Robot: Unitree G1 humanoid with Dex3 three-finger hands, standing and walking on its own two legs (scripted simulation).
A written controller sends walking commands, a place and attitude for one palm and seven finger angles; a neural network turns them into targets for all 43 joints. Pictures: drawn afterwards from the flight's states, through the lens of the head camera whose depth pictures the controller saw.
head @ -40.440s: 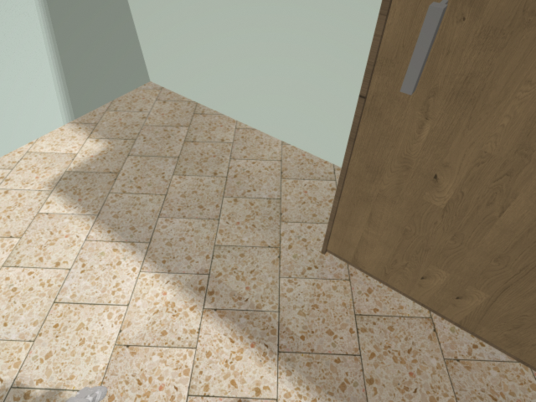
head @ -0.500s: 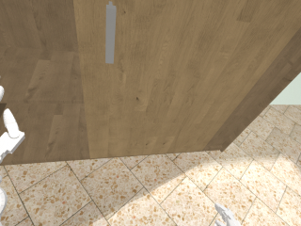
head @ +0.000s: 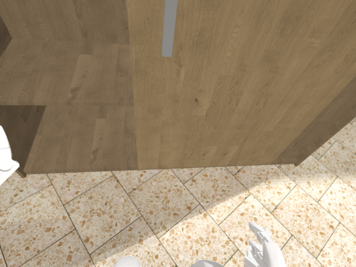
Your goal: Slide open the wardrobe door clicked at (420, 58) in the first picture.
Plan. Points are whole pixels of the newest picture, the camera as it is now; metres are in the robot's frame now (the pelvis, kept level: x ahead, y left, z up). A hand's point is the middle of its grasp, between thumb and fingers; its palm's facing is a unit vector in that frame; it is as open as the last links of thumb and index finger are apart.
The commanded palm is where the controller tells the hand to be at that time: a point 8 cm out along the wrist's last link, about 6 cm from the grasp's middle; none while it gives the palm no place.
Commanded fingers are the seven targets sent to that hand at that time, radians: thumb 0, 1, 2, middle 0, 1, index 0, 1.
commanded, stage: stop stepping back and stand still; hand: left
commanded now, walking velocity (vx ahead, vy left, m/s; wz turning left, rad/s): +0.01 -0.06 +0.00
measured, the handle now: (168, 18) +0.66 +0.08 +0.20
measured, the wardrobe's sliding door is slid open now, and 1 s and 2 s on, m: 0.62 0.62 0.62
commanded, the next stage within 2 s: let the arm hang, fingers relaxed in 0.76 s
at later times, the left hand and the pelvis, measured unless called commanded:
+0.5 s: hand (21, 123) +0.29 +0.28 +0.18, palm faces +0.40 -0.75 -0.53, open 7.4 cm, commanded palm +0.21 +0.32 +0.19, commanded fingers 0.00 0.90 0.90 -0.20 -0.30 -0.20 -0.30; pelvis +0.09 +0.01 +0.01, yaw +2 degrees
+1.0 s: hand (49, 188) +0.26 +0.29 +0.00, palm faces +0.16 -0.87 -0.47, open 7.4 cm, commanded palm none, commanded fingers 0.00 0.90 0.90 -0.20 -0.30 -0.20 -0.30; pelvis +0.06 +0.03 +0.01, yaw +5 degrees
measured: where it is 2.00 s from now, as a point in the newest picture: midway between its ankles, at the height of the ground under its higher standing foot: outside the picture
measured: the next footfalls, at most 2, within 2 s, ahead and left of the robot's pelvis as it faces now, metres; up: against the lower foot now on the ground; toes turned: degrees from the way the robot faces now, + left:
right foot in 0.06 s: +0.07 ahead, -0.11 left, +0.00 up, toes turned +1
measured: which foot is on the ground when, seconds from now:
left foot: down 0.00-1.00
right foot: up 0.00-0.04, down 0.06-1.00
